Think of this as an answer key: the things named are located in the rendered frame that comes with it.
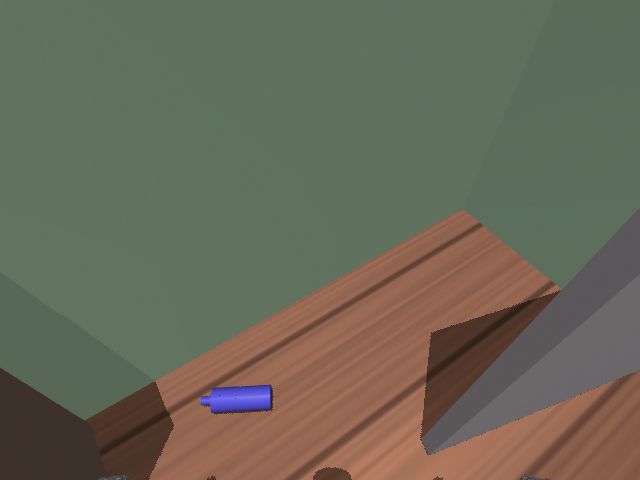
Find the bottle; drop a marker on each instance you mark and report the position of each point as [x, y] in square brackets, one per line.
[241, 398]

